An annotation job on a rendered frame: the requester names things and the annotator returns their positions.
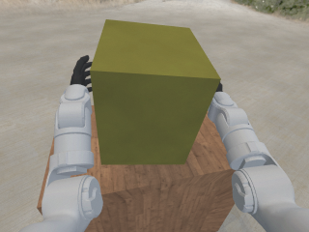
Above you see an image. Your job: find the carton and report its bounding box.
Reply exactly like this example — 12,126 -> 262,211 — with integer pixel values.
90,19 -> 221,165

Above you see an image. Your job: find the left robot forearm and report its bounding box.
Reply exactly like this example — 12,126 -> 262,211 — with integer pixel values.
42,84 -> 95,217

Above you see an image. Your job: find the robot left hand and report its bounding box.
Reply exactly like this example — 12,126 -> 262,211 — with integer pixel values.
70,55 -> 93,93

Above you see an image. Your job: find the right robot forearm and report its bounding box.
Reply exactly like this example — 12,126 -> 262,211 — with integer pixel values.
208,91 -> 295,199

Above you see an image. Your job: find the robot right hand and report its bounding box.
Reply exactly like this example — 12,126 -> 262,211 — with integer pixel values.
215,82 -> 223,93

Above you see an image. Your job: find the robot right upper arm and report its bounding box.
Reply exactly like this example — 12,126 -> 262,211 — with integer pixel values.
232,164 -> 309,232

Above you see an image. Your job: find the pedestal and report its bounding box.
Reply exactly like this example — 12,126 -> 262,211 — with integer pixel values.
37,105 -> 237,232

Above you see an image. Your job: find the robot left upper arm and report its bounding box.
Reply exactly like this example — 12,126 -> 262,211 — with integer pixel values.
18,175 -> 103,232

